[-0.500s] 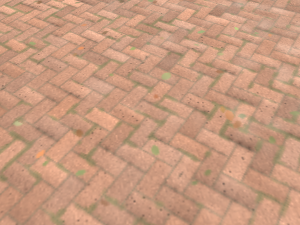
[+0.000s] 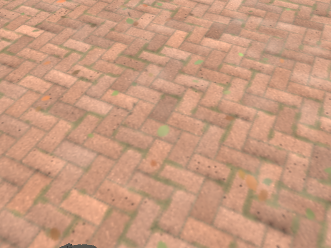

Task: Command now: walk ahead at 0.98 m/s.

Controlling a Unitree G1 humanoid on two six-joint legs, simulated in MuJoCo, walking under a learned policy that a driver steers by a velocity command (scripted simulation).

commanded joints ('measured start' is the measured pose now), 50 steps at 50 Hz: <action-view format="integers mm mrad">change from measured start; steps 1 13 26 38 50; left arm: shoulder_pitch -135 162 158 99 49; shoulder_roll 36 56 198 149 180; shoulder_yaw -8 26 42 39 67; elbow -80 68 124 -44 -99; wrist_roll -13 -40 -41 -14 -45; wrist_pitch -10 -65 -16 53 26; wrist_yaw -3 17 114 104 92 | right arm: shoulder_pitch -9 -225 -440 -415 -381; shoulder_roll -137 -136 -171 -239 -272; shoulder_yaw -10 -20 -29 -72 -105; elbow -55 -156 -289 -445 -528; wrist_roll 7 49 1 1 14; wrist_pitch -26 8 46 122 183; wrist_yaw -14 -34 24 -40 -73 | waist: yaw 27 81 47 93 46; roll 29 43 -82 67 202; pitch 168 -105 -68 -138 -118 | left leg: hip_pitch -199 -716 -540 -413 -373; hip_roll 251 178 114 181 139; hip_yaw -69 -190 -36 -536 -724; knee -172 1267 436 149 171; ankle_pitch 669 -77 385 237 15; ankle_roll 57 -27 -33 133 55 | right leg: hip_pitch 215 790 702 239 426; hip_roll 72 -135 -42 192 220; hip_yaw -80 301 -43 183 240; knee -184 -487 -373 224 -227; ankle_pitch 97 354 392 -494 -395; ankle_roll -25 -211 -35 122 123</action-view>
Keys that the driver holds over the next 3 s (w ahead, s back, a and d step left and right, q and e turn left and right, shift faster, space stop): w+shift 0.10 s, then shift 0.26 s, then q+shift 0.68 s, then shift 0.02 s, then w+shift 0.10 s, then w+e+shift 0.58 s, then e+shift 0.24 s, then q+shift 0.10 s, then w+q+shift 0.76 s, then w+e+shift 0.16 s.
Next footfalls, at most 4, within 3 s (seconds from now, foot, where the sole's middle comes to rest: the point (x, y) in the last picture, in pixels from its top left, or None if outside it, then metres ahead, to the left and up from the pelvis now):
0.14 right None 0.36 -0.08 -0.77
0.58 left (142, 218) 0.62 0.09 -0.77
1.06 right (181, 202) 0.68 -0.08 -0.77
1.44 left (125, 229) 0.58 0.16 -0.77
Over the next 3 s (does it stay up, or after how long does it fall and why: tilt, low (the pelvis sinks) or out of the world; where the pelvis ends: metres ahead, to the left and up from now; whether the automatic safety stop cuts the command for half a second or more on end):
stays up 1.69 0.28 -0.02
